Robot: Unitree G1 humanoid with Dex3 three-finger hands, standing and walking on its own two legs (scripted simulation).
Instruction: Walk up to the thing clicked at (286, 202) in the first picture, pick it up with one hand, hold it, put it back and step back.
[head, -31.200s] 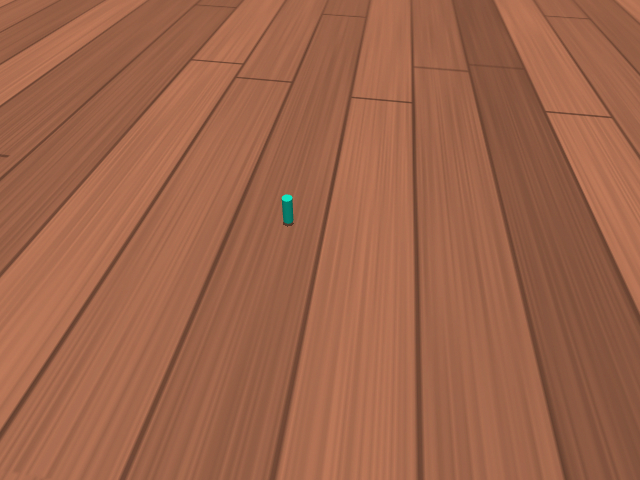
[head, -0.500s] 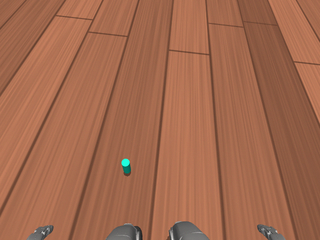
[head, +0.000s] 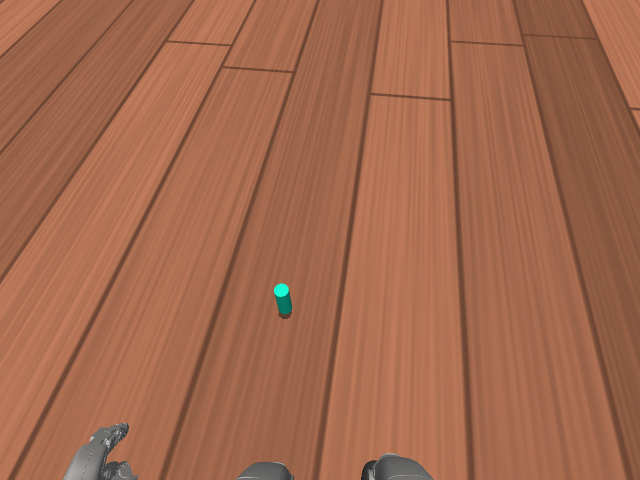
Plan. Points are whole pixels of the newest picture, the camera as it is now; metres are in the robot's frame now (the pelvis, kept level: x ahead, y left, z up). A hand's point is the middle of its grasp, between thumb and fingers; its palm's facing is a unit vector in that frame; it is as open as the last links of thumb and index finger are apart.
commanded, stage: step back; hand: left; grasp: from the side
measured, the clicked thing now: (283, 299) +0.66 +0.15 -0.69
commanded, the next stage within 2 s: none
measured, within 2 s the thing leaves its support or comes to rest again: neither
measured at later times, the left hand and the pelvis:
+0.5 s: hand out of the picture -0.08 +0.26 -0.16, palm faces -0.07 -0.91 -0.40, open 7.4 cm; pelvis -0.17 -0.01 -0.01, yaw -3 degrees
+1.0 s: hand out of the picture -0.21 +0.25 -0.15, palm faces +0.00 -0.94 -0.34, open 7.4 cm; pelvis -0.33 -0.01 +0.00, yaw +0 degrees
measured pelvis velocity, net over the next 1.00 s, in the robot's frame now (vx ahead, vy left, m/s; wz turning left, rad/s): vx -0.33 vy -0.01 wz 0.00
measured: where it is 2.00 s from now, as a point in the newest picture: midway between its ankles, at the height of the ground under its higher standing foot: outside the picture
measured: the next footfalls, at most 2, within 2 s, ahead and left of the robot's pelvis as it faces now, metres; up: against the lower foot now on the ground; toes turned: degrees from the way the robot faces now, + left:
left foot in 0.06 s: +0.00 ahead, +0.12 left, +0.00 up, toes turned -2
right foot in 0.46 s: -0.15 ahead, -0.14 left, +0.00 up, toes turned -1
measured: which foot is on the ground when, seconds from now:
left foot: up 0.00-0.04, down 0.06-0.50, up 0.52-0.78, down 0.80-1.00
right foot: down 0.00-0.08, up 0.10-0.44, down 0.46-0.84, up 0.86-1.00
